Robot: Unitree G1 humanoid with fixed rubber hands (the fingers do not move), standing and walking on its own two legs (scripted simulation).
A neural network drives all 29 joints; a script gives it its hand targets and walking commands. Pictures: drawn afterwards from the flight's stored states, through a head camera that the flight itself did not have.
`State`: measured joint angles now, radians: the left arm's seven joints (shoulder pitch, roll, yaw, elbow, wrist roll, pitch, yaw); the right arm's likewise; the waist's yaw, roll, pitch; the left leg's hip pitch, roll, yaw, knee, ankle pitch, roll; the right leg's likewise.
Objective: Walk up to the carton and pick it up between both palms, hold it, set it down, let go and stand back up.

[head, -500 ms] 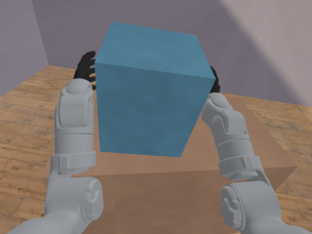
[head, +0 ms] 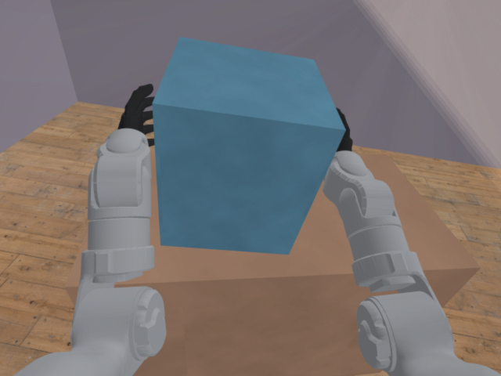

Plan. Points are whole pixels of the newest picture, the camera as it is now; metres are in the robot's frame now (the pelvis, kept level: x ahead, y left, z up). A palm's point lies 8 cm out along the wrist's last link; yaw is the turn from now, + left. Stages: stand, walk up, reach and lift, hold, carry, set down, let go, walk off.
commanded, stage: hold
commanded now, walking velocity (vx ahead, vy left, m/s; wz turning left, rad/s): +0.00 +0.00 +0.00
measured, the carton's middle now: (237, 152) +0.39 +0.01 +0.21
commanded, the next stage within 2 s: none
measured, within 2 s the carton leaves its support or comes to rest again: neither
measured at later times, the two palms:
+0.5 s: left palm (134, 133) +0.36 +0.16 +0.25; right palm (339, 155) +0.36 -0.14 +0.24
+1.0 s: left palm (133, 134) +0.36 +0.16 +0.25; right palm (337, 155) +0.36 -0.14 +0.23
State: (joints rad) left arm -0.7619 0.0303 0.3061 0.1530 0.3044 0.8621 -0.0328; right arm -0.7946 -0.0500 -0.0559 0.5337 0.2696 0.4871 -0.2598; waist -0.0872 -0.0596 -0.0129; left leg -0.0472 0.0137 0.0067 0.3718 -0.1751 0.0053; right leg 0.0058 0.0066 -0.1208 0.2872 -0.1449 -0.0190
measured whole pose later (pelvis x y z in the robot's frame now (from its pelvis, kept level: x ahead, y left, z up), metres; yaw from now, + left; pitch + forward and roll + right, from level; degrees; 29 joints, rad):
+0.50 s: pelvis +0.00 +0.00 +0.00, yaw -1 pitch -9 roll -1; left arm -0.78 0.03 0.31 0.16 0.31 0.88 -0.03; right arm -0.81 -0.04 -0.08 0.53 0.26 0.50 -0.25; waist -0.08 -0.05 -0.02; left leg -0.05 0.01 0.02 0.37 -0.17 0.01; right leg 0.00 0.01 -0.11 0.29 -0.14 -0.02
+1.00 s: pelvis +0.00 +0.00 +0.00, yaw +0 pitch -9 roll -1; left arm -0.79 0.03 0.31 0.17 0.31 0.86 -0.03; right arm -0.81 -0.04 -0.08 0.55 0.25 0.49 -0.25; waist -0.09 -0.06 -0.01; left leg -0.05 0.01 0.01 0.37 -0.17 0.01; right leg 0.00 0.01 -0.12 0.29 -0.14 -0.02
